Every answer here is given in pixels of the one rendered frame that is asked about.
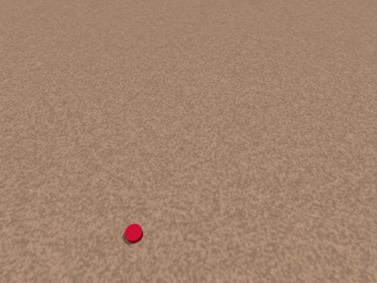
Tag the tin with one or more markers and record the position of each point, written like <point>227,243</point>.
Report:
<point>134,233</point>

